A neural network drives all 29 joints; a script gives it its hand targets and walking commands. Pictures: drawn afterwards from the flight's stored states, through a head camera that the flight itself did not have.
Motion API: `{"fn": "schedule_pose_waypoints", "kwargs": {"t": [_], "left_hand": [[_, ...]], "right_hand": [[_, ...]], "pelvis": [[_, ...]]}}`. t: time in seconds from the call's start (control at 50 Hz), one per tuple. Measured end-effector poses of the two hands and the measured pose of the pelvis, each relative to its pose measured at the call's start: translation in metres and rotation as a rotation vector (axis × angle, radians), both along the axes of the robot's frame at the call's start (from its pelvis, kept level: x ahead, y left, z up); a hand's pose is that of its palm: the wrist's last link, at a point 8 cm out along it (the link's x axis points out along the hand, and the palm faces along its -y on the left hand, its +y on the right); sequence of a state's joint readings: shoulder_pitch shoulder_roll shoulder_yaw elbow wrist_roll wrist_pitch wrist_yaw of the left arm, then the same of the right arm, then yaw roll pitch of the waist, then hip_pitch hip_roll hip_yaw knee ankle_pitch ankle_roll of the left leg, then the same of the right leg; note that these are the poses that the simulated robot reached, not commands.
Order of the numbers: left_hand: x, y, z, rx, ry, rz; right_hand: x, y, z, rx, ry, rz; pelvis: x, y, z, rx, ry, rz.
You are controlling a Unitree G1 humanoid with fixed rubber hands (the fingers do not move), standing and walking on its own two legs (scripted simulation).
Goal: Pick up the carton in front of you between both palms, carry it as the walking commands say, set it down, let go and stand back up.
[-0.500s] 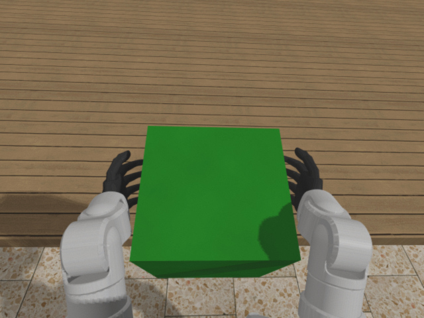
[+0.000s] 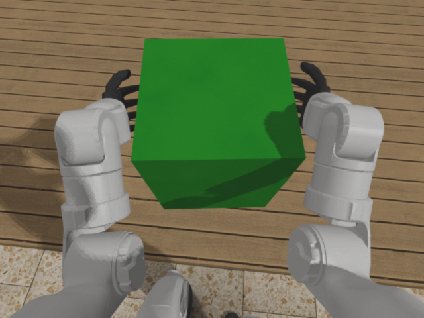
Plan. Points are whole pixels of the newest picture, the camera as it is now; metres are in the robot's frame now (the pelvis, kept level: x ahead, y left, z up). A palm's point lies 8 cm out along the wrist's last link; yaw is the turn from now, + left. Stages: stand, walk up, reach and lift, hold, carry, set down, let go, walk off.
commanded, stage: carry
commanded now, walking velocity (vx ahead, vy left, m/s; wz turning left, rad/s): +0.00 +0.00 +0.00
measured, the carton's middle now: (214, 136) +0.42 +0.02 +0.06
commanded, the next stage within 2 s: none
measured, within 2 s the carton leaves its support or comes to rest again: neither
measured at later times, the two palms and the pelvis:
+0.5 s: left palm (155, 23) +0.60 +0.13 +0.15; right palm (320, 25) +0.60 -0.17 +0.15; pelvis +0.21 -0.02 +0.01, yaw -1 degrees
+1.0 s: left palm out of the picture +0.70 +0.10 +0.19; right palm out of the picture +0.66 -0.19 +0.19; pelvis +0.31 +0.01 +0.07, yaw -3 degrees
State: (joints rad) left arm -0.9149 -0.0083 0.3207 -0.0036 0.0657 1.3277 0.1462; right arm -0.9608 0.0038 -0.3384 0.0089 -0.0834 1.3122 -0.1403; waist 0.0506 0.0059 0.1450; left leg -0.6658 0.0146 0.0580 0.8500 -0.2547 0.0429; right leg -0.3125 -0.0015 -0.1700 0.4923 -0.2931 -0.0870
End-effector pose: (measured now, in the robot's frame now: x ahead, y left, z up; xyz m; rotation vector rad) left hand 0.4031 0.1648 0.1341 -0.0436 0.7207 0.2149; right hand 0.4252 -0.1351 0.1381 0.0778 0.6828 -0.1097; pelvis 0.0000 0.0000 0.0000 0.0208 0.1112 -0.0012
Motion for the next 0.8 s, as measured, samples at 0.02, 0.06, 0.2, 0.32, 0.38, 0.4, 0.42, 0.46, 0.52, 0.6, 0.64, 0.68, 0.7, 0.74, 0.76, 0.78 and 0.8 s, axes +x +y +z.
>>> {"fn": "schedule_pose_waypoints", "kwargs": {"t": [0.02, 0.06, 0.2, 0.32, 0.38, 0.4, 0.42, 0.46, 0.52, 0.6, 0.64, 0.68, 0.7, 0.74, 0.76, 0.78, 0.8], "left_hand": [[0.012, 0.000, 0.000, -0.004, -0.017, -0.001], [0.037, 0.000, -0.001, -0.020, -0.053, -0.007], [0.111, -0.012, -0.008, -0.057, -0.050, -0.092], [0.153, -0.028, 0.010, -0.057, -0.095, -0.112], [0.170, -0.032, 0.021, -0.039, -0.104, -0.102], [0.175, -0.033, 0.023, -0.030, -0.099, -0.095], [0.180, -0.034, 0.024, -0.019, -0.092, -0.087], [0.188, -0.035, 0.025, 0.009, -0.070, -0.074], [0.195, -0.035, 0.015, 0.024, -0.004, -0.063], [0.202, -0.030, -0.001, 0.026, 0.055, -0.048], [0.208, -0.025, -0.008, 0.029, 0.060, -0.040], [0.216, -0.019, -0.015, 0.028, 0.056, -0.034], [0.220, -0.017, -0.017, 0.025, 0.053, -0.032], [0.233, -0.015, -0.022, 0.013, 0.044, -0.040], [0.241, -0.015, -0.023, 0.002, 0.039, -0.052], [0.250, -0.017, -0.023, -0.009, 0.036, -0.069], [0.258, -0.021, -0.022, -0.016, 0.037, -0.093]], "right_hand": [[0.010, 0.000, 0.001, 0.001, -0.017, -0.009], [0.029, 0.000, 0.002, -0.001, -0.053, -0.033], [0.077, -0.011, -0.004, -0.041, -0.048, -0.093], [0.111, -0.026, 0.012, -0.023, -0.094, -0.126], [0.135, -0.031, 0.023, -0.014, -0.102, -0.108], [0.144, -0.032, 0.024, -0.014, -0.096, -0.096], [0.152, -0.033, 0.025, -0.015, -0.089, -0.079], [0.169, -0.033, 0.022, -0.001, -0.070, -0.029], [0.183, -0.033, 0.012, -0.017, -0.007, 0.007], [0.198, -0.027, -0.002, -0.026, 0.051, 0.032], [0.207, -0.022, -0.009, -0.027, 0.055, 0.042], [0.216, -0.016, -0.016, -0.028, 0.052, 0.048], [0.220, -0.014, -0.019, -0.028, 0.048, 0.046], [0.227, -0.012, -0.023, -0.039, 0.041, 0.027], [0.229, -0.013, -0.023, -0.047, 0.037, 0.011], [0.231, -0.015, -0.022, -0.056, 0.035, -0.009], [0.231, -0.019, -0.020, -0.065, 0.036, -0.030]], "pelvis": [[0.012, 0.002, -0.001, -0.002, 0.000, -0.003], [0.039, 0.007, -0.006, -0.013, -0.005, -0.012], [0.107, 0.018, -0.002, -0.029, 0.001, -0.011], [0.148, 0.013, 0.006, -0.047, 0.007, -0.008], [0.171, 0.004, 0.009, -0.051, 0.022, 0.002], [0.179, 0.000, 0.009, -0.042, 0.026, 0.003], [0.187, -0.004, 0.008, -0.030, 0.025, 0.006], [0.199, -0.010, 0.007, -0.022, 0.021, -0.002], [0.216, -0.017, 0.010, 0.002, 0.021, -0.017], [0.236, -0.020, 0.013, 0.023, 0.026, -0.019], [0.245, -0.019, 0.013, 0.026, 0.025, -0.019], [0.255, -0.017, 0.011, 0.026, 0.016, -0.021], [0.261, -0.015, 0.010, 0.025, 0.010, -0.020], [0.276, -0.010, 0.009, 0.017, -0.004, -0.015], [0.283, -0.008, 0.009, 0.019, -0.016, -0.016], [0.288, -0.005, 0.012, 0.025, -0.026, -0.021], [0.291, -0.002, 0.017, 0.024, -0.032, -0.023]]}}
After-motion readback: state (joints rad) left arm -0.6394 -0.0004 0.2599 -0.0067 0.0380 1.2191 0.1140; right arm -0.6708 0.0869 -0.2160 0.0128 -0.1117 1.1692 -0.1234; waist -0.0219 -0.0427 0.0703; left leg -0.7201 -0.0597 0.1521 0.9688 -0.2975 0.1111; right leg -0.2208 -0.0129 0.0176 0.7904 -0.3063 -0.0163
